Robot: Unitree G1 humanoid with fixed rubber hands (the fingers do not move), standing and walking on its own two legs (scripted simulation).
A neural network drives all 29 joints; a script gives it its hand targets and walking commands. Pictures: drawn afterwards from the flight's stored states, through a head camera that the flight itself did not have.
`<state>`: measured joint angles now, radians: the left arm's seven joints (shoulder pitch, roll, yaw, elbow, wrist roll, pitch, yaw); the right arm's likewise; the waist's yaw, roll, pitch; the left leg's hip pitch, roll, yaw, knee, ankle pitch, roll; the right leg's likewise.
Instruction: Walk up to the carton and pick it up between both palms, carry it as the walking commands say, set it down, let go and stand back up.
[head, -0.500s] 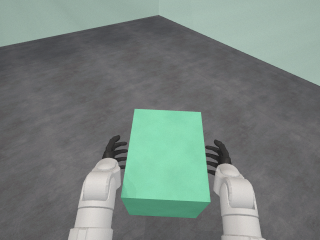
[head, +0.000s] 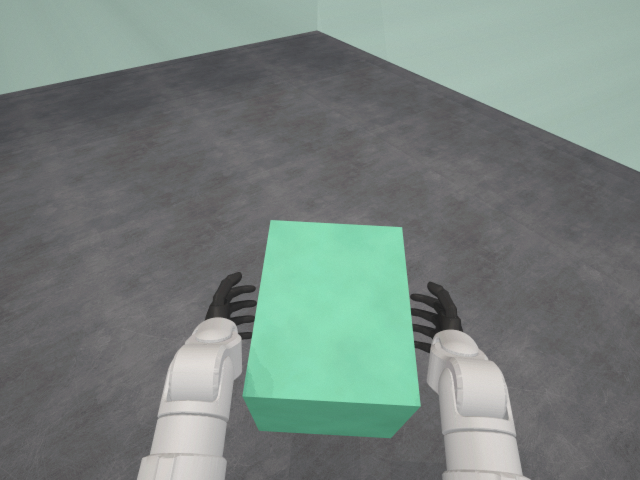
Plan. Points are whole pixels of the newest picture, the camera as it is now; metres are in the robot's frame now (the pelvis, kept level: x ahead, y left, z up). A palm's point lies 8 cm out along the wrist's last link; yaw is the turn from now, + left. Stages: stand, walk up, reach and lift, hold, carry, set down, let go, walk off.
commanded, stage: carry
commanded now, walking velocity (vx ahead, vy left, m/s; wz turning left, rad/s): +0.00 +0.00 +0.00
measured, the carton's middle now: (330, 328) +0.35 +0.00 -0.03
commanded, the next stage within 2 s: none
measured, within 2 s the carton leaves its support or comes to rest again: neither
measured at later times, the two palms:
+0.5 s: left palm (224, 331) +0.29 +0.13 +0.05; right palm (448, 343) +0.29 -0.15 +0.05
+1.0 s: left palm (226, 331) +0.29 +0.13 +0.05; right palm (449, 343) +0.29 -0.15 +0.05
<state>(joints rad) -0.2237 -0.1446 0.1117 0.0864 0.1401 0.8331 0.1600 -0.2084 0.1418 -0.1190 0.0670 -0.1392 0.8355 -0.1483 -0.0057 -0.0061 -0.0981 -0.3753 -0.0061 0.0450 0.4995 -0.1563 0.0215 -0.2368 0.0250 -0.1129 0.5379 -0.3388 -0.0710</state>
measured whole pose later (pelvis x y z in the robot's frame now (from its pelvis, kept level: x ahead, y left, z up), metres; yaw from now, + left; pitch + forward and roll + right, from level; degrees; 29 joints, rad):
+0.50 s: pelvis +0.00 +0.00 +0.00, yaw +0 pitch +2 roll +1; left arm -0.22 -0.14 0.11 0.11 0.15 0.82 0.15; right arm -0.21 0.14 -0.12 0.09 -0.15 0.82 -0.14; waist -0.01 0.00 -0.10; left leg -0.37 0.00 0.04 0.50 -0.16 0.02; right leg -0.23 0.03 -0.12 0.54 -0.34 -0.08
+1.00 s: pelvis +0.00 -0.01 +0.00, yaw +0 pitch +1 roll +1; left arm -0.22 -0.14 0.12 0.12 0.17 0.80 0.14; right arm -0.21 0.14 -0.12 0.10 -0.16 0.81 -0.13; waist -0.01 0.00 -0.09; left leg -0.37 0.00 0.04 0.51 -0.16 0.01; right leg -0.23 0.03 -0.12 0.54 -0.34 -0.08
